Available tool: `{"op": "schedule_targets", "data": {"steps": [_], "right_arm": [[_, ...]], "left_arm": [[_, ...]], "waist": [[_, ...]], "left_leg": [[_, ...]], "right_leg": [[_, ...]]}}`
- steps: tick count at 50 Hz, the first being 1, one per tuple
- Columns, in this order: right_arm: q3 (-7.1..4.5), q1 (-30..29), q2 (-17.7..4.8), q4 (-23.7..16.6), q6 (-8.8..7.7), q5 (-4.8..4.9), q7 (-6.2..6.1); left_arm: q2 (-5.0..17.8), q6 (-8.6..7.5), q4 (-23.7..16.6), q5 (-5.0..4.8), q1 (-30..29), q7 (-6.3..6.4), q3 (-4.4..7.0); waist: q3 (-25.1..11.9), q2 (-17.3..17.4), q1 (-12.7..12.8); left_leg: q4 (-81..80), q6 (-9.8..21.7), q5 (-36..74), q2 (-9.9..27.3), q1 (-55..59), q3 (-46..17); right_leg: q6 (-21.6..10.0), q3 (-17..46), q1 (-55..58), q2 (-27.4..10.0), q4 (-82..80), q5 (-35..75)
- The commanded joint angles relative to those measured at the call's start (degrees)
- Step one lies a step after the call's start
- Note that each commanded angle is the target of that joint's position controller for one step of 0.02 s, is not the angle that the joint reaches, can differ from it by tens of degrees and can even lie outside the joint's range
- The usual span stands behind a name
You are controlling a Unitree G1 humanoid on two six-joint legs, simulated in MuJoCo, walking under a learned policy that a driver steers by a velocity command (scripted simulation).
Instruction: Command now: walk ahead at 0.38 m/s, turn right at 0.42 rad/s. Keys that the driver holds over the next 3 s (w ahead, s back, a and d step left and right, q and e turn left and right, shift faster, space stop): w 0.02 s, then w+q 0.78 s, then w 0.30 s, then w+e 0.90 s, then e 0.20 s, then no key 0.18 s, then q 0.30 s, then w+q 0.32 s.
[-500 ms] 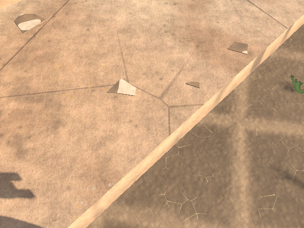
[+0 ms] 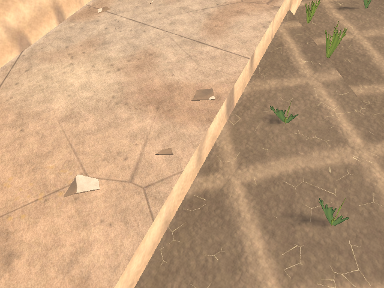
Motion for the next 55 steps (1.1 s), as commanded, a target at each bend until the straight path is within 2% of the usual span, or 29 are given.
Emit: {"op": "schedule_targets", "data": {"steps": [1, 7, 12, 13, 15, 16, 17, 18, 19, 20, 21, 22, 24, 26, 28, 31, 35, 37, 39, 41, 42, 43, 44, 45, 46, 47, 49, 51, 55], "right_arm": [[-0.74, -4.4, -2.8, -3.1, -0.66, 0.01, 0.44], [-0.1, -11.2, -2.6, -4.2, -1.66, 0.39, 0.98], [0.52, -12.9, -2.6, -6.0, -2.5, 0.44, 1.67], [0.61, -12.2, -2.5, -6.1, -2.59, 0.51, 1.69], [0.25, -5.4, -2.9, -4.3, -2.79, 0.92, 1.03], [-0.37, 1.8, -3.6, -2.1, -3.13, 1.01, 0.41], [-1.19, 10.9, -5.0, 0.8, -3.76, 0.63, -0.22], [-2.91, 19.3, -11.1, 2.0, -4.01, -0.34, -1.05], [-3.31, 19.3, -13.3, 2.7, -3.84, 0.73, -0.73], [-2.91, 13.8, -11.6, 2.3, -3.7, 1.98, -0.22], [-2.34, 10.2, -9.1, 1.4, -3.66, 2.04, -0.23], [-1.68, 8.3, -6.8, 1.4, -3.71, 1.79, -0.43], [-0.94, 7.2, -5.1, 2.2, -4.27, 2.04, -0.9], [-0.96, 8.9, -5.4, 3.0, -4.95, 2.64, -1.04], [-1.26, 10.3, -6.5, 3.6, -4.99, 2.81, -1.22], [-1.36, 13.5, -6.3, 4.6, -4.52, 2.78, -1.43], [-1.53, 17.7, -6.3, 5.6, -4.11, 2.62, -2.03], [-1.6, 17.8, -6.6, 5.4, -3.99, 2.1, -2.41], [-1.85, 15.2, -7.6, 4.3, -4.19, 1.69, -2.82], [-1.97, 12.3, -8.5, 3.5, -4.79, 1.76, -2.55], [-1.66, 12.1, -7.5, 3.3, -5.28, 2.48, -2.08], [-0.19, 14.0, -2.3, 1.4, -5.57, 2.65, -1.83], [-0.04, 23.2, -0.4, 1.6, -4.74, 4.84, -2.08], [-0.39, 21.5, -4.6, 4.1, -3.53, 1.79, -2.62], [-0.28, 16.7, -3.8, 3.7, -3.42, 0.87, -2.0], [0.13, 13.8, -2.6, 2.4, -3.42, 0.71, -1.62], [0.54, 12.0, -1.3, 1.4, -2.56, 0.14, -0.76], [0.61, 11.7, -1.2, 1.0, -2.1, 0.04, -0.41], [1.09, 6.6, -0.4, -1.2, -1.86, -0.43, -0.26]], "left_arm": [[8.2, -3.01, -2.5, -0.37, -0.3, -0.06, 2.07], [8.0, -4.19, 0.2, 0.38, 4.7, 0.89, 1.99], [7.9, -4.97, 2.5, 1.0, 4.6, 1.81, 1.66], [8.2, -5.01, 2.7, 1.13, 3.7, 1.9, 1.65], [9.1, -5.29, 2.9, 1.11, 0.9, 1.91, 1.54], [9.6, -5.21, 3.3, 0.98, 0.5, 1.79, 1.61], [9.8, -5.28, 3.3, 0.67, -0.1, 1.86, 1.43], [7.1, -5.75, 0.8, -0.46, 0.2, 1.59, 0.36], [5.4, -6.43, -0.4, -0.26, 0.3, 1.09, 0.39], [7.6, -6.63, -1.2, 1.14, -3.7, 0.82, 0.62], [7.5, -7.17, -1.8, 1.08, -6.9, 0.25, 0.43], [6.8, -7.38, -2.2, 1.06, -8.4, 0.01, 0.28], [5.8, -5.73, -2.5, 2.23, -8.4, -0.2, -0.02], [4.9, -4.26, -2.9, 2.68, -8.3, -0.57, -0.25], [4.4, -3.65, -4.4, 2.62, -11.9, -0.81, -0.4], [3.6, -3.58, -7.6, 2.24, -20.9, -1.07, -0.88], [3.0, -3.93, -10.6, 1.39, -28.6, -1.26, -1.54], [3.3, -4.23, -12.0, 1.11, -31.2, -0.92, -1.74], [5.0, -4.71, -11.7, 0.93, -28.4, -0.28, -1.35], [7.9, -5.77, -8.3, 1.05, -17.3, 0.74, -0.19], [9.3, -6.74, -6.8, 1.85, -10.4, 1.38, 0.29], [12.7, -6.94, -6.7, 3.06, -2.6, 2.24, 0.83], [15.6, -5.73, -5.9, 2.57, -4.5, 1.6, 2.12], [9.6, -4.72, -7.1, 1.51, -8.0, 0.82, 1.42], [5.0, -4.62, -7.4, 1.0, -11.9, 0.52, 0.14], [3.7, -4.75, -7.3, 1.36, -14.2, 0.28, -0.41], [4.6, -5.63, -5.6, 1.19, -13.5, 0.38, -0.37], [5.1, -6.84, -3.9, 0.68, -11.3, -0.13, -0.18], [5.6, -7.31, -1.3, 0.46, -7.9, -0.03, 0.08]], "waist": [[7.1, -8.1, -0.5], [8.8, -8.1, 3.7], [11.4, -7.9, 3.0], [11.2, -7.8, 2.4], [7.6, -7.6, -1.4], [3.4, -6.4, -4.7], [-1.8, -4.6, -8.8], [-7.8, 3.9, -11.1], [-10.2, 14.1, -8.0], [-3.6, 6.0, -6.4], [0.6, 1.0, -5.6], [4.1, -2.1, -4.0], [4.3, -1.0, -1.6], [3.6, 0.2, -1.0], [4.9, 0.2, -1.4], [6.4, 1.3, -4.0], [5.1, 1.9, -7.1], [4.8, 2.2, -7.4], [3.6, 2.7, -5.3], [-1.5, 2.2, -0.3], [-5.7, 0.0, 3.0], [-13.7, -7.7, 4.3], [-19.3, -22.7, -0.6], [-13.2, -8.1, -1.2], [-5.8, -3.7, -1.1], [-1.7, -2.1, -2.0], [1.9, -4.6, -3.3], [1.2, -5.0, -3.8], [2.1, -6.0, -3.2]], "left_leg": [[-0.8, 0.1, 3.1, 0.4, -10.3, 0.0], [-10.3, 0.7, 2.4, 1.0, -12.6, 1.4], [-16.0, 5.0, -1.7, 0.1, -8.7, 2.4], [-17.3, 6.2, -2.8, -0.7, -6.1, 3.2], [-20.1, 8.8, -3.9, -4.8, 7.5, 6.0], [-22.4, 10.0, -3.0, -7.3, 16.5, 7.0], [-24.6, 11.5, -1.1, -6.8, 29.7, 4.7], [-28.9, 16.8, -15.9, 7.0, 44.7, -16.9], [-39.6, 22.7, -14.4, 18.2, 49.7, -47.7], [-39.6, 22.4, -12.7, 16.9, 44.9, -43.0], [-39.3, 21.6, -7.2, 15.2, 38.1, -34.5], [-40.2, 19.8, -0.2, 12.3, 32.1, -28.4], [-41.2, 18.0, 10.7, 7.9, 27.3, -21.6], [-41.3, 18.6, 18.4, 6.3, 25.9, -18.4], [-42.4, 18.2, 19.4, 4.8, 24.4, -16.7], [-42.1, 15.8, 21.1, 2.5, 24.5, -15.8], [-38.1, 13.1, 29.2, 2.4, 29.4, -16.9], [-36.2, 12.1, 31.8, 2.7, 30.4, -18.4], [-32.9, 10.5, 34.7, 3.2, 30.4, -20.3], [-21.9, 8.7, 42.9, 1.5, 31.0, -19.7], [-11.7, 7.7, 37.3, -0.9, 26.9, -18.1], [4.0, 7.0, 12.3, -4.2, 19.4, -12.5], [20.0, 5.4, -24.3, -12.3, 4.8, -6.3], [25.6, 5.7, -19.2, -7.0, 1.1, -7.0], [25.3, 5.4, -14.6, -6.0, 0.9, -6.6], [24.0, 5.1, -12.1, -4.5, 0.8, -5.8], [22.2, 4.5, -10.8, -3.1, 2.3, -5.3], [21.3, 4.3, -10.2, -3.2, 2.4, -5.1], [22.1, 3.8, -7.8, -1.4, -4.7, -4.0]], "right_leg": [[-6.6, 14.7, 3.9, -11.0, -12.7, -9.6], [-7.4, 10.5, 11.9, -13.5, -12.1, -1.2], [-6.7, 5.3, 12.8, -16.1, -9.3, 15.9], [-6.2, 3.8, 12.5, -16.2, -8.1, 20.8], [-4.2, -0.7, 9.3, -14.8, -0.5, 43.5], [-3.1, -3.2, 8.3, -13.4, 9.0, 53.0], [-1.8, -6.0, 2.1, -11.3, 21.3, 50.6], [0.7, -9.0, -14.2, -6.9, 40.3, 31.9], [2.2, -5.5, -28.7, 4.2, 56.9, -11.0], [1.0, 1.1, -33.8, -0.4, 60.2, -9.1], [0.9, 0.9, -33.7, -3.2, 58.3, -4.2], [1.1, 0.3, -32.0, -5.2, 53.4, -1.8], [3.0, -0.2, -27.8, -6.5, 48.3, -1.5], [4.9, -1.8, -27.4, -6.3, 45.6, -2.0], [6.7, -3.5, -29.5, -6.2, 40.6, 0.4], [8.0, -4.9, -31.4, -5.4, 30.5, 8.2], [7.2, -5.2, -30.6, -3.0, 21.1, 14.9], [6.4, -5.0, -27.9, -1.6, 16.9, 15.1], [4.9, -3.6, -20.9, -0.6, 12.4, 13.1], [2.6, -4.0, -8.2, 0.7, 8.0, 12.0], [0.8, -2.0, 2.2, -3.4, 6.2, 14.7], [-1.5, 10.8, 14.2, -17.5, 8.6, 18.1], [-10.4, 33.0, 23.5, -27.7, 4.3, 21.7], [-9.5, 31.2, 15.7, -23.7, 2.9, 7.5], [-8.5, 23.6, 7.1, -20.6, 0.2, 2.0], [-7.6, 19.3, 1.5, -18.3, -2.4, 3.1], [-6.9, 12.4, -5.1, -15.1, -4.9, 10.1], [-7.8, 9.4, -5.8, -14.4, -5.5, 15.8], [-10.8, 7.9, -4.7, -15.0, -9.3, 8.0]]}}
